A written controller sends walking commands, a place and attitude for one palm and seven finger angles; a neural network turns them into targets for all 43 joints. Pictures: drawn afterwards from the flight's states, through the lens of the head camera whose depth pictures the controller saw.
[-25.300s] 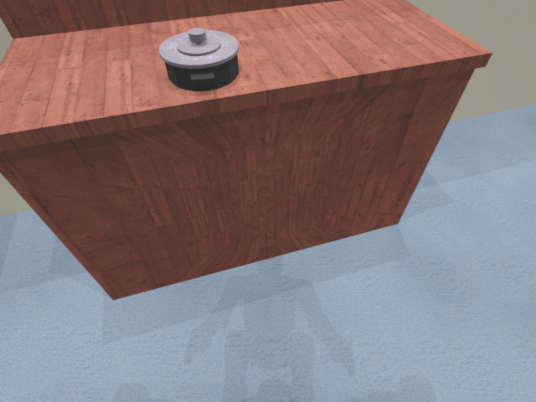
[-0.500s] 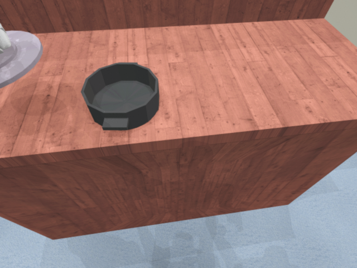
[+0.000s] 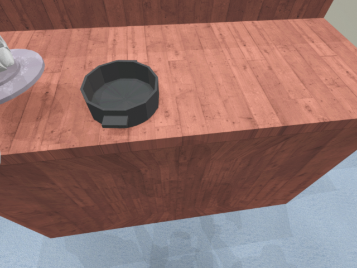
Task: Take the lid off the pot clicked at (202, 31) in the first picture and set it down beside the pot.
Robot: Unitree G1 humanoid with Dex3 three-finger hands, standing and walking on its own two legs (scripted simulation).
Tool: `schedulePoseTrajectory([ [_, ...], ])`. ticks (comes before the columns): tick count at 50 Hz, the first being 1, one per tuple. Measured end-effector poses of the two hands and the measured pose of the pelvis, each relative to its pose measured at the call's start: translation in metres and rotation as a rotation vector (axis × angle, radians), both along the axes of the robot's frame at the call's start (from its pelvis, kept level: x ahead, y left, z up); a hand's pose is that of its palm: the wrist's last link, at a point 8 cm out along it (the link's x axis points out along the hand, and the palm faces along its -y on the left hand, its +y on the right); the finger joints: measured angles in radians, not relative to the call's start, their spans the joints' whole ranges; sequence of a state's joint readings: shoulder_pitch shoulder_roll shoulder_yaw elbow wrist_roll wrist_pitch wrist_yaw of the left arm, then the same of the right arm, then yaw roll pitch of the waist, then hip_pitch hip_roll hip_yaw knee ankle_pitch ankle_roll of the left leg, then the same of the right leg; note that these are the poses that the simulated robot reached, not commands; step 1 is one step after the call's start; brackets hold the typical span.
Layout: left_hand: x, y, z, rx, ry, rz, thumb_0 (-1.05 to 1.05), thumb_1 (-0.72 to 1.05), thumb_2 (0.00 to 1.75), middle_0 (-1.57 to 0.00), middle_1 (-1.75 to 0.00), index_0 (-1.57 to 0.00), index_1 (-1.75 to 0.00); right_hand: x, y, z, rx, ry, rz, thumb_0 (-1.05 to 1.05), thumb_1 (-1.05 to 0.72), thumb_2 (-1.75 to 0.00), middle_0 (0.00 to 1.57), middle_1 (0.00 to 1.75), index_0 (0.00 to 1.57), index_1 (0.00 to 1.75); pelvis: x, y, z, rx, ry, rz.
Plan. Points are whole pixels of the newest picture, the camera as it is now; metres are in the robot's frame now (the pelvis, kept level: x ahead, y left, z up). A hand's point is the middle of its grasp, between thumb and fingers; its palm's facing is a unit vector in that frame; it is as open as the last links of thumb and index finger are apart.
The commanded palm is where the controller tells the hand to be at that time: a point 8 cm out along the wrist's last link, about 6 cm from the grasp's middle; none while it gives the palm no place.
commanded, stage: lower the lid onto the table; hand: left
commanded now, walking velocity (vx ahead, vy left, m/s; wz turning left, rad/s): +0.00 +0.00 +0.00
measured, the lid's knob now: out of the picture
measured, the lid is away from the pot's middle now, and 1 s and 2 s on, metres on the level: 0.24 0.24 0.25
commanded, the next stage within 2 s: open the fingers wide in 1.32 s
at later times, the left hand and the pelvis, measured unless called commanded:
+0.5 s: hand (0, 76) +0.47 +0.32 +0.19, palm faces -0.40 -0.27 -0.88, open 3.4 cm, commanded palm +0.51 +0.33 +0.25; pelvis -0.01 +0.00 +0.00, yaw +0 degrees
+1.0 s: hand (8, 87) +0.48 +0.33 +0.15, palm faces -0.44 -0.29 -0.85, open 3.4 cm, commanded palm +0.52 +0.34 +0.22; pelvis +0.00 +0.01 -0.01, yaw -1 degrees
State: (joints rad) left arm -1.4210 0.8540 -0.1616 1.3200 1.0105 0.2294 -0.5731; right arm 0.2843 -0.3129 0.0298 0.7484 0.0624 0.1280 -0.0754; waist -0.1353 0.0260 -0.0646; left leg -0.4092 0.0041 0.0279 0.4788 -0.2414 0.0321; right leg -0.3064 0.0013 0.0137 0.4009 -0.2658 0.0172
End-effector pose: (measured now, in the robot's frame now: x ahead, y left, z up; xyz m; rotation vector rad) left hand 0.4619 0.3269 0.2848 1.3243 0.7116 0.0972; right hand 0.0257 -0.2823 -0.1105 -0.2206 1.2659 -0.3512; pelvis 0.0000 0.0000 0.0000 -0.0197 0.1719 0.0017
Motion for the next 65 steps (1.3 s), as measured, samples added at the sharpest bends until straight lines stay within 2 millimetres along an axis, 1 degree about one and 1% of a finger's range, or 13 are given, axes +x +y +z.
schedulePoseTrajectory([
  [6, -0.001, 0.005, -0.014, -0.009, 0.032, 0.001, -0.16, 0.45, 0.7, -0.47, -1.04, -1.17, -1.2, -0.001, 0.001, 0.001, -0.013, 0.002, 0.003, 0.0, -0.9, -0.9, 0.2, 0.3, 0.21, 0.29, -0.002, 0.001, -0.001, -0.002, 0.003, -0.001],
  [11, 0.001, 0.005, -0.014, 0.001, 0.017, -0.022, -0.16, 0.45, 0.7, -0.47, -1.04, -1.17, -1.2, -0.005, 0.002, 0.002, -0.022, 0.007, -0.001, 0.0, -0.9, -0.9, 0.2, 0.3, 0.21, 0.29, -0.002, 0.003, -0.001, -0.003, 0.01, 0.003],
  [15, 0.002, 0.003, -0.019, -0.003, 0.03, -0.029, -0.16, 0.45, 0.7, -0.47, -1.04, -1.17, -1.2, -0.01, 0.003, 0.0, -0.018, 0.02, -0.003, 0.0, -0.9, -0.9, 0.2, 0.3, 0.21, 0.3, -0.003, 0.004, -0.002, -0.003, 0.014, 0.004],
  [26, 0.009, -0.001, -0.041, -0.024, 0.069, -0.056, -0.16, 0.45, 0.7, -0.47, -1.04, -1.17, -1.2, -0.03, 0.005, -0.001, -0.026, 0.054, -0.039, 0.0, -0.9, -0.9, 0.2, 0.3, 0.21, 0.3, -0.005, 0.005, -0.004, -0.007, 0.026, -0.006],
  [34, 0.015, 0.004, -0.055, -0.033, 0.092, -0.057, -0.16, 0.46, 0.7, -0.47, -1.04, -1.17, -1.2, -0.047, 0.005, 0.001, -0.044, 0.101, -0.071, 0.0, -0.9, -0.9, 0.2, 0.3, 0.21, 0.3, -0.004, 0.006, -0.005, -0.01, 0.043, -0.013],
  [39, 0.02, 0.007, -0.061, -0.033, 0.093, -0.063, -0.16, 0.46, 0.7, -0.47, -1.04, -1.17, -1.2, -0.055, 0.005, 0.003, -0.054, 0.124, -0.085, 0.0, -0.9, -0.9, 0.2, 0.3, 0.21, 0.3, -0.002, 0.008, -0.006, -0.013, 0.053, -0.015],
  [45, 0.024, 0.012, -0.074, -0.042, 0.114, -0.064, -0.15, 0.46, 0.7, -0.46, -1.04, -1.17, -1.2, -0.057, 0.007, 0.003, -0.06, 0.138, -0.093, 0.0, -0.9, -0.9, 0.2, 0.3, 0.21, 0.3, -0.001, 0.01, -0.008, -0.017, 0.066, -0.018],
  [55, 0.026, 0.017, -0.085, -0.055, 0.115, -0.077, -0.15, 0.46, 0.7, -0.46, -1.04, -1.16, -1.2, -0.054, 0.013, 0.002, -0.055, 0.128, -0.098, 0.0, -0.9, -0.9, 0.2, 0.3, 0.21, 0.3, 0.0, 0.013, -0.011, -0.023, 0.079, -0.02],
  [65, 0.023, 0.021, -0.09, -0.04, 0.116, -0.088, -0.15, 0.45, 0.7, -0.46, -1.06, -1.16, -1.2, -0.059, 0.02, -0.003, -0.044, 0.136, -0.092, 0.0, -0.9, -0.9, 0.2, 0.3, 0.21, 0.3, -0.005, 0.017, -0.014, -0.029, 0.088, -0.015],
])
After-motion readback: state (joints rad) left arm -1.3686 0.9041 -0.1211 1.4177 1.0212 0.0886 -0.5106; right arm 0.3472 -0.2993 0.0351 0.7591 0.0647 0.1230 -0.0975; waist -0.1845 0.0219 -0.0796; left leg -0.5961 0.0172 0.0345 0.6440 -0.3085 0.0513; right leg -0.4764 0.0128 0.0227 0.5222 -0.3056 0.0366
